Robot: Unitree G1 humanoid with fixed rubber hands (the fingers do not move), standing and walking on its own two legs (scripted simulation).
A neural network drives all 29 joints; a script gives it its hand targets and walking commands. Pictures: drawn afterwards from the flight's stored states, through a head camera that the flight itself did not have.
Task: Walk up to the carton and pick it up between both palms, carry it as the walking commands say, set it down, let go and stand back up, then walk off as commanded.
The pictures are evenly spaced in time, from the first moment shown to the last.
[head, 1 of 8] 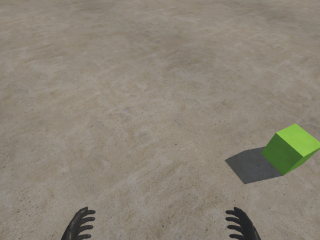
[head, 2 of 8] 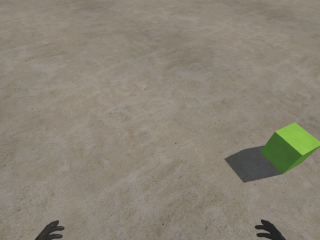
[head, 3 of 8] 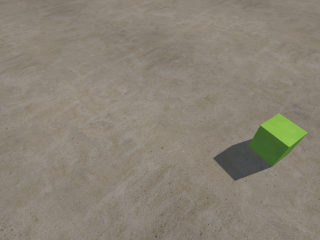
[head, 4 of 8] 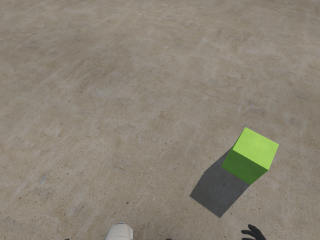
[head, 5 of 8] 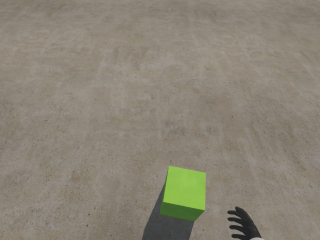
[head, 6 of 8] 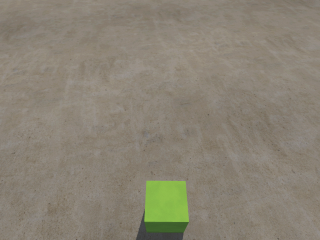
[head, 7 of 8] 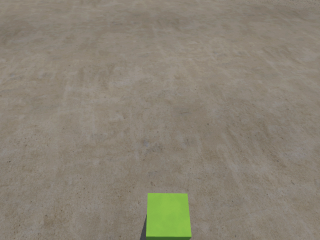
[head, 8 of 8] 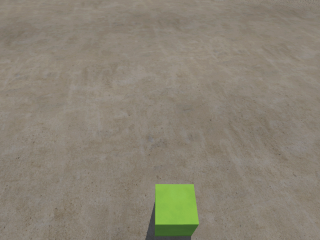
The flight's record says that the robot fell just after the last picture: no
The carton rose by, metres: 0.00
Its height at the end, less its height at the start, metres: +0.00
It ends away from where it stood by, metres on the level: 0.00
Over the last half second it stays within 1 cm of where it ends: yes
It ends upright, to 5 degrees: yes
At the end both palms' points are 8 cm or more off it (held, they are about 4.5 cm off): yes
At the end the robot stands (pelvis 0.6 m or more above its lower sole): yes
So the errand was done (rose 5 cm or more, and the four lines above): no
